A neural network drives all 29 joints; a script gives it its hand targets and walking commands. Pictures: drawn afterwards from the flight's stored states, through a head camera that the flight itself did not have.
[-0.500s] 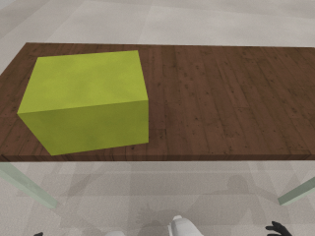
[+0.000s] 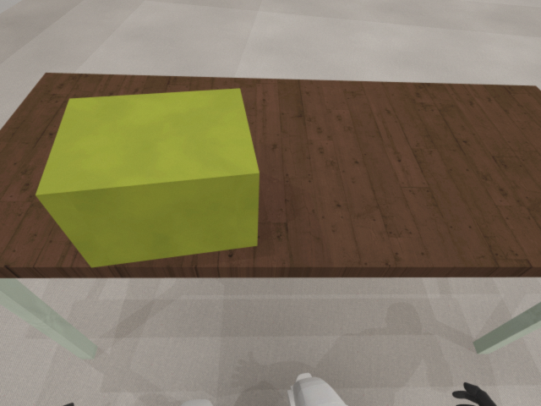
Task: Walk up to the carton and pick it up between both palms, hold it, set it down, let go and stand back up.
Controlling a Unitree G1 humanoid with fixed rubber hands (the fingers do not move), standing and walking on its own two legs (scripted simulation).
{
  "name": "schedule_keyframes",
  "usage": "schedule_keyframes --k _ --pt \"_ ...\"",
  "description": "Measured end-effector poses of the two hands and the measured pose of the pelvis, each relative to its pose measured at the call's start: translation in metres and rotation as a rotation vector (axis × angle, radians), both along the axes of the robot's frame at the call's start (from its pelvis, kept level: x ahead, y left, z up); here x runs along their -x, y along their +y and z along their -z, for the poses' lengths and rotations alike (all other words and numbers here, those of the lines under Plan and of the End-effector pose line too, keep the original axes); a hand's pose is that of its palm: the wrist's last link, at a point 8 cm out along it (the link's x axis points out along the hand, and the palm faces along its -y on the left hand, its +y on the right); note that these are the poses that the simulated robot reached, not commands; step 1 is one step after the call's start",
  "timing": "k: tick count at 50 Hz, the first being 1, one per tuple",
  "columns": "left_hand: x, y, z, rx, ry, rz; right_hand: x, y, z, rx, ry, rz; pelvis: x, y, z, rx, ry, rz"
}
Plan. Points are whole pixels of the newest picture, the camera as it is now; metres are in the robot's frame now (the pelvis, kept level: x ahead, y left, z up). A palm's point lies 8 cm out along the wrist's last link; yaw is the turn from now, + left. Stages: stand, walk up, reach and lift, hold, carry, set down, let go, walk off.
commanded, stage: walk up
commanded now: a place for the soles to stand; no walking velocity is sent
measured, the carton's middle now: (167, 175) +0.48 +0.18 +0.06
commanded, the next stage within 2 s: none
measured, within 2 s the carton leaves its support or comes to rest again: neither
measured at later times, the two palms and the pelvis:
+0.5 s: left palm out of the picture +0.10 +0.32 -0.10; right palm out of the picture +0.11 -0.32 -0.08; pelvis +0.02 +0.00 +0.00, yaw +0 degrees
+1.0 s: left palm out of the picture +0.10 +0.32 -0.10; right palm out of the picture +0.10 -0.32 -0.08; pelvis +0.01 +0.00 +0.00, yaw +0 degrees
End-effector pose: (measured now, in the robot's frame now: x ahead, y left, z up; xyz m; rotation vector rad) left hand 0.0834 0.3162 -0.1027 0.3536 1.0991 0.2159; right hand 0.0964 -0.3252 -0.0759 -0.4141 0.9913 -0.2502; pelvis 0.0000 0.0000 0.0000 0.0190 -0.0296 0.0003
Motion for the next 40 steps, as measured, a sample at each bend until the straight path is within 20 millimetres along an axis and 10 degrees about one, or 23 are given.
schedule_keyframes --k 40 --pt "-0.018 0.001 -0.001 0.010 -0.049 0.019 -0.009 0.008 0.000 -0.003 -0.013 0.008 -0.011 0.004 0.000 0.005 0.009 0.003"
